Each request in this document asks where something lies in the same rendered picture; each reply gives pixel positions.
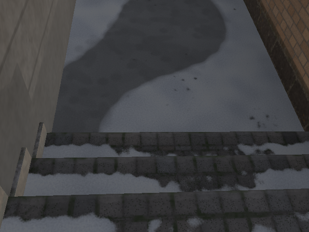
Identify stairs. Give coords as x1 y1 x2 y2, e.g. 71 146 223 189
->
23 131 309 196

